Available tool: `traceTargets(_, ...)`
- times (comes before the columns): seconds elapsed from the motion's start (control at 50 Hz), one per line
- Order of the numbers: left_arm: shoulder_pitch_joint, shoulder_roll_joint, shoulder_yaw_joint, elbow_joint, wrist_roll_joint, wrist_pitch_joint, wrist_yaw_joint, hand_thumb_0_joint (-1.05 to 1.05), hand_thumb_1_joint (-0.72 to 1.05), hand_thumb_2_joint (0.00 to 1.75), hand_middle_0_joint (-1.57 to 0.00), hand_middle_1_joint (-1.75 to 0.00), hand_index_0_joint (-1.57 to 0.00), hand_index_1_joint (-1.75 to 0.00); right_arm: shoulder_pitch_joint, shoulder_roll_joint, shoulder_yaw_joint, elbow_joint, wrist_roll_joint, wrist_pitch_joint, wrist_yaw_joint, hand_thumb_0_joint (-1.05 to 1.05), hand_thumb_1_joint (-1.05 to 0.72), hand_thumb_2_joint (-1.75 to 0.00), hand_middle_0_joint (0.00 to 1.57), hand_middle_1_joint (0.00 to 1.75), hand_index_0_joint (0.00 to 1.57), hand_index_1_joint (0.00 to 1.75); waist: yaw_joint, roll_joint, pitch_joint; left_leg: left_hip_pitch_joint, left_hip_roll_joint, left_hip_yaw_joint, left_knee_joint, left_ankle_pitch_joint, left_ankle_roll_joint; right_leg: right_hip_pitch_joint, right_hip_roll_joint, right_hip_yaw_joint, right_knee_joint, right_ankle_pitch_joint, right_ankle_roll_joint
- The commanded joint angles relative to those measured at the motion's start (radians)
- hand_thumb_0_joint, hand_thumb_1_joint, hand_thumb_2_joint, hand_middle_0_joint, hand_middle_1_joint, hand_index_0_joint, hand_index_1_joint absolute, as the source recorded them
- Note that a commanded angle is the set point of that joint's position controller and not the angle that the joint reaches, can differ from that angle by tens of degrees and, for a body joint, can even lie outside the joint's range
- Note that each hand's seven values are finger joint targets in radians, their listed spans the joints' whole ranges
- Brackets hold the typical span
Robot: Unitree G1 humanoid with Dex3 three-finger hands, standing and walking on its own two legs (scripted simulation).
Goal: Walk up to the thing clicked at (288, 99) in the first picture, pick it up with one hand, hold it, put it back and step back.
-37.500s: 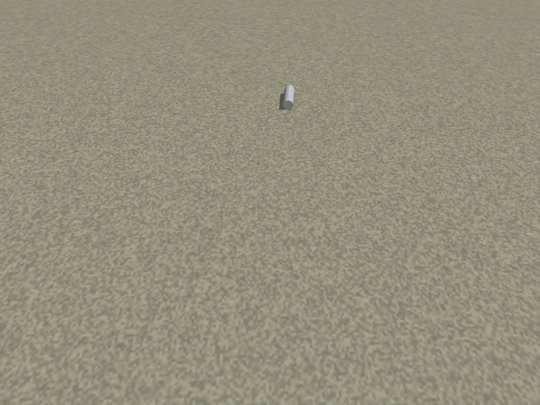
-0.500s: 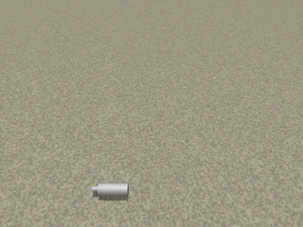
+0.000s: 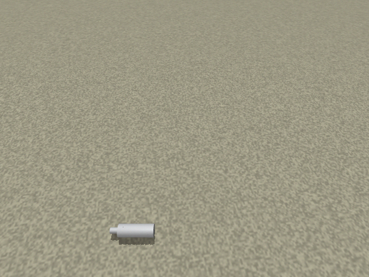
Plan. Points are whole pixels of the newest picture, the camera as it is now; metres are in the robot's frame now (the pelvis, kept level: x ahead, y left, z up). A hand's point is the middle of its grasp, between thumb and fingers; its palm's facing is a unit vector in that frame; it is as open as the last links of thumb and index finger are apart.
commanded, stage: stand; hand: left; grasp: from above
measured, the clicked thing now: (132, 230) +0.47 +0.26 -0.75
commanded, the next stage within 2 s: step back in 0.60 s
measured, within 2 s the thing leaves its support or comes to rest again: neither
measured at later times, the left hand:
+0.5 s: hand out of the picture +0.07 +0.24 -0.16, palm faces -0.01 -0.94 -0.34, open 7.4 cm
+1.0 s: hand out of the picture +0.11 +0.31 -0.18, palm faces -0.03 -0.93 -0.37, open 7.4 cm
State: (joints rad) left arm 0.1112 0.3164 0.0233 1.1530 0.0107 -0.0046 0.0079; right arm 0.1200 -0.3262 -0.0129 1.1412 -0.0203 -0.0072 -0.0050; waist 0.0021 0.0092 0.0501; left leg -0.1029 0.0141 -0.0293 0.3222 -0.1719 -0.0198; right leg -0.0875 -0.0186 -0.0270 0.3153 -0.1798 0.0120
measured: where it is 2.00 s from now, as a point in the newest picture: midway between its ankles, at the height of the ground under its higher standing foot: outside the picture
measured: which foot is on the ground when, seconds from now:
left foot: down 0.00-1.00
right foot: down 0.00-0.88, up 0.90-1.00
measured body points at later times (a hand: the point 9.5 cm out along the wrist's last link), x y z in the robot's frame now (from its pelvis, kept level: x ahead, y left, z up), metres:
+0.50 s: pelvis +0.01 +0.00 +0.00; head +0.01 -0.01 +0.45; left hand +0.07 +0.29 -0.13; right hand +0.07 -0.30 -0.14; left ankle +0.00 +0.13 -0.75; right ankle +0.00 -0.12 -0.75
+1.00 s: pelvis -0.05 +0.04 -0.02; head +0.03 +0.07 +0.42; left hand +0.11 +0.35 -0.15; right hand +0.01 -0.28 -0.13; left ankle -0.04 +0.14 -0.75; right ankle -0.05 -0.11 -0.69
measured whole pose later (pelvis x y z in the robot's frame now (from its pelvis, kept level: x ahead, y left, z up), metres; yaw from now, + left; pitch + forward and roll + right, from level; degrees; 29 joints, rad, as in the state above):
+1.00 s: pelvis -0.05 +0.04 -0.02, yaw -1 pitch -1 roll -1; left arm 0.02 0.41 0.07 0.90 0.00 0.06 0.04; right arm 0.14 -0.36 -0.05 0.97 -0.03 0.03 0.00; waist -0.02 -0.06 0.19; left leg -0.28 -0.03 -0.01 0.60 -0.31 0.04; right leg -0.45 0.10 0.17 1.04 -0.54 -0.02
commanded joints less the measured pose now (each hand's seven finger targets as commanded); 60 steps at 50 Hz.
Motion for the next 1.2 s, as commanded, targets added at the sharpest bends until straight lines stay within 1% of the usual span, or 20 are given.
traceTargets(0.0,-0.037,0.209,0.036,-0.064,0.006,-0.024,0.012,0.00,0.90,0.90,-0.20,-0.30,-0.20,-0.30,-0.042,-0.198,-0.032,-0.054,0.003,-0.020,-0.013,0.00,-0.90,-0.90,0.20,0.30,0.20,0.30,0.001,-0.005,-0.047,-0.014,0.104,-0.070,-0.049,0.094,0.034,-0.007,-0.109,0.084,-0.057,0.061,-0.024)
traceTargets(0.54,-0.029,0.226,0.032,-0.070,-0.001,-0.026,0.009,0.00,0.90,0.90,-0.20,-0.30,-0.20,-0.30,-0.027,-0.213,-0.028,-0.046,0.005,-0.025,-0.012,0.00,-0.90,-0.90,0.20,0.30,0.20,0.30,-0.002,-0.001,-0.071,0.013,0.109,-0.062,-0.050,0.148,0.029,-0.001,-0.112,0.093,-0.037,0.141,-0.030)
traceTargets(0.56,-0.030,0.222,0.030,-0.069,-0.001,-0.027,0.009,0.00,0.90,0.90,-0.20,-0.30,-0.20,-0.30,-0.034,-0.212,-0.026,-0.049,0.006,-0.024,-0.011,0.00,-0.90,-0.90,0.20,0.30,0.20,0.30,-0.002,-0.003,-0.064,0.004,0.112,-0.065,-0.047,0.170,0.031,0.006,-0.112,0.088,-0.036,0.155,-0.028)
traceTargets(0.58,-0.005,0.298,0.080,-0.094,-0.016,-0.020,0.014,0.00,0.90,0.90,-0.20,-0.30,-0.20,-0.30,-0.079,-0.254,-0.042,-0.076,0.008,-0.005,-0.006,0.00,-0.90,-0.90,0.20,0.30,0.20,0.30,0.011,-0.025,0.029,-0.062,0.090,-0.066,0.070,0.288,0.055,-0.068,-0.103,0.112,0.034,0.340,-0.035)
traceTargets(0.62,0.007,0.302,0.090,-0.121,-0.020,-0.016,0.020,0.00,0.90,0.90,-0.20,-0.30,-0.20,-0.30,-0.048,-0.225,-0.041,-0.100,0.021,0.006,-0.005,0.00,-0.90,-0.90,0.20,0.30,0.20,0.30,-0.001,-0.052,-0.035,-0.077,0.058,-0.030,0.175,0.280,0.052,-0.037,-0.133,0.125,0.061,0.443,-0.078)
traceTargets(0.66,-0.016,0.320,0.101,-0.167,-0.015,-0.009,0.021,0.00,0.90,0.90,-0.20,-0.30,-0.20,-0.30,-0.019,-0.224,-0.048,-0.124,0.021,0.019,-0.005,0.00,-0.90,-0.90,0.20,0.30,0.20,0.30,-0.012,-0.100,-0.115,-0.085,0.012,0.008,0.292,0.160,0.045,-0.037,-0.207,0.195,0.059,0.466,-0.153)
traceTargets(0.72,-0.081,0.333,0.105,-0.244,0.007,0.000,0.025,0.00,0.90,0.90,-0.20,-0.30,-0.20,-0.30,0.023,-0.220,-0.066,-0.156,0.013,0.043,0.002,0.00,-0.90,-0.90,0.20,0.30,0.20,0.30,-0.017,-0.199,-0.114,-0.149,-0.054,-0.008,0.549,-0.315,0.057,-0.128,-0.330,0.286,0.062,0.446,-0.264)
traceTargets(0.74,-0.097,0.330,0.107,-0.261,0.013,0.002,0.026,0.00,0.90,0.90,-0.20,-0.30,-0.20,-0.30,0.037,-0.218,-0.069,-0.169,0.013,0.048,0.004,0.00,-0.90,-0.90,0.20,0.30,0.20,0.30,-0.025,-0.197,-0.093,-0.161,-0.046,-0.037,0.601,-0.370,0.066,-0.173,-0.335,0.266,0.084,0.437,-0.277)
traceTargets(0.78,-0.123,0.311,0.098,-0.290,0.015,0.007,0.027,0.00,0.90,0.90,-0.20,-0.30,-0.20,-0.30,0.070,-0.223,-0.071,-0.184,0.022,0.042,0.006,0.00,-0.90,-0.90,0.20,0.30,0.20,0.30,-0.045,-0.199,-0.095,-0.178,-0.022,-0.033,0.497,-0.297,0.070,-0.146,-0.286,0.219,0.149,0.451,-0.228)
traceTargets(0.8,-0.136,0.311,0.094,-0.304,0.015,0.012,0.027,0.00,0.90,0.90,-0.20,-0.30,-0.20,-0.30,0.099,-0.227,-0.075,-0.184,0.017,0.035,0.004,0.00,-0.90,-0.90,0.20,0.30,0.20,0.30,-0.054,-0.189,-0.112,-0.156,-0.011,-0.017,0.368,-0.191,0.068,-0.123,-0.253,0.194,0.208,0.424,-0.184)
traceTargets(0.82,-0.123,0.299,0.088,-0.311,0.008,0.023,0.025,0.00,0.90,0.90,-0.20,-0.30,-0.20,-0.30,0.108,-0.226,-0.078,-0.183,0.011,0.024,0.001,0.00,-0.90,-0.90,0.20,0.30,0.20,0.30,-0.056,-0.133,-0.111,-0.130,0.004,-0.003,0.170,0.039,0.058,-0.106,-0.196,0.155,0.281,0.361,-0.135)
traceTargets(0.84,-0.106,0.259,0.081,-0.323,-0.005,0.035,0.021,0.00,0.90,0.90,-0.20,-0.30,-0.20,-0.30,0.081,-0.281,-0.095,-0.193,-0.010,0.018,-0.003,0.00,-0.90,-0.90,0.20,0.30,0.20,0.30,-0.037,0.065,-0.094,-0.091,0.106,-0.159,0.080,0.335,0.078,-0.188,-0.063,0.085,0.425,0.195,-0.075)
traceTargets(0.86,-0.079,0.208,0.075,-0.332,-0.013,0.043,0.025,0.00,0.90,0.90,-0.20,-0.30,-0.20,-0.30,0.079,-0.336,-0.109,-0.204,-0.024,0.010,-0.004,0.00,-0.90,-0.90,0.20,0.30,0.20,0.30,-0.018,0.210,-0.071,0.012,0.246,-0.348,0.042,0.589,0.143,-0.370,0.091,0.079,0.572,-0.273,-0.048)
traceTargets(0.88,-0.051,0.225,0.077,-0.328,-0.005,0.051,0.034,0.00,0.90,0.90,-0.20,-0.30,-0.20,-0.30,0.089,-0.368,-0.116,-0.217,-0.014,0.007,-0.006,0.00,-0.90,-0.90,0.20,0.30,0.20,0.30,-0.026,0.147,-0.106,0.017,0.297,-0.344,0.103,0.756,0.203,-0.377,0.123,0.175,0.690,-0.471,-0.044)
traceTargets(0.9,-0.036,0.221,0.074,-0.324,-0.002,0.053,0.042,0.00,0.90,0.90,-0.20,-0.30,-0.20,-0.30,0.061,-0.382,-0.121,-0.240,-0.011,0.009,-0.010,0.00,-0.90,-0.90,0.20,0.30,0.20,0.30,-0.036,0.177,-0.133,0.013,0.340,-0.393,0.084,0.711,0.233,-0.391,0.139,0.230,0.765,-0.495,-0.045)
traceTargets(0.92,-0.049,0.235,0.080,-0.317,-0.001,0.054,0.046,0.00,0.90,0.90,-0.20,-0.30,-0.20,-0.30,0.020,-0.351,-0.117,-0.252,-0.007,0.010,-0.018,0.00,-0.90,-0.90,0.20,0.30,0.20,0.30,-0.024,0.155,-0.120,0.003,0.332,-0.370,0.081,0.644,0.255,-0.393,0.127,0.254,0.843,-0.465,-0.048)
traceTargets(0.96,-0.007,0.249,0.081,-0.305,-0.013,0.052,0.040,0.00,0.90,0.90,-0.20,-0.30,-0.20,-0.30,-0.045,-0.292,-0.099,-0.278,-0.016,0.006,-0.030,0.00,-0.90,-0.90,0.20,0.30,0.20,0.30,0.017,0.136,-0.099,0.024,0.233,-0.220,0.139,0.634,0.221,-0.436,0.119,0.241,0.897,-0.361,-0.032)
traceTargets(0.98,0.015,0.248,0.085,-0.310,-0.010,0.050,0.036,0.00,0.90,0.90,-0.20,-0.30,-0.20,-0.30,-0.034,-0.280,-0.095,-0.290,-0.010,0.004,-0.035,0.00,-0.90,-0.90,0.20,0.30,0.20,0.30,0.020,0.143,-0.104,0.055,0.232,-0.210,0.154,0.636,0.229,-0.437,0.112,0.221,0.908,-0.339,-0.024)
traceTargets(1.08,-0.020,0.248,0.094,-0.359,0.003,0.043,0.025,0.00,0.90,0.90,-0.20,-0.30,-0.20,-0.30,0.063,-0.289,-0.107,-0.304,-0.001,0.008,-0.040,0.00,-0.90,-0.90,0.20,0.30,0.20,0.30,-0.046,0.106,-0.096,0.124,0.251,-0.219,0.171,0.592,0.268,-0.423,0.092,0.182,0.735,-0.344,0.015)
traceTargets(1.18,0.035,0.233,0.101,-0.363,0.007,0.033,0.015,0.00,0.90,0.90,-0.20,-0.30,-0.20,-0.30,0.043,-0.310,-0.110,-0.339,-0.002,0.012,-0.032,0.00,-0.90,-0.90,0.20,0.30,0.20,0.30,-0.033,0.148,-0.148,0.082,0.247,-0.203,0.200,0.479,0.253,-0.295,0.042,0.098,0.467,-0.296,-0.008)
